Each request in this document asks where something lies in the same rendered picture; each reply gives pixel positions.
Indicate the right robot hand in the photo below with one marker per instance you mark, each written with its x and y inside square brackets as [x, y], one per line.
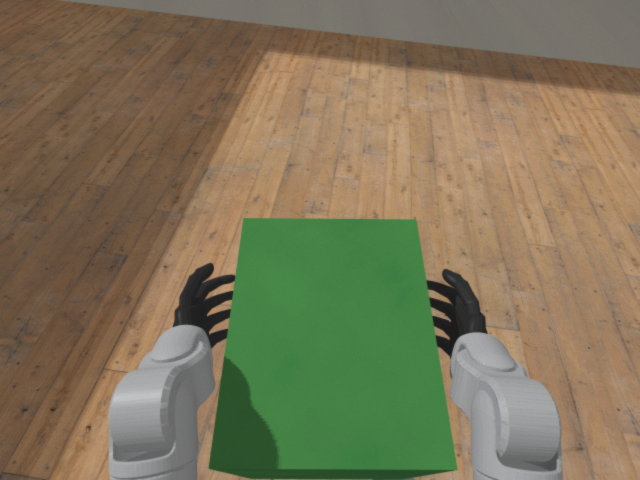
[464, 312]

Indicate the carton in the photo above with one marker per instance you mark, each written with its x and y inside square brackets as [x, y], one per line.
[331, 367]

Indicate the robot left forearm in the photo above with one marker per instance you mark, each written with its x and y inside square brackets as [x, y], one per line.
[153, 429]

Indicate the left robot hand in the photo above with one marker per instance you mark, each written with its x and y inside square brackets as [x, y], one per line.
[193, 309]

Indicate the robot right forearm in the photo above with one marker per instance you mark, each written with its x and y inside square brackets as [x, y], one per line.
[515, 423]

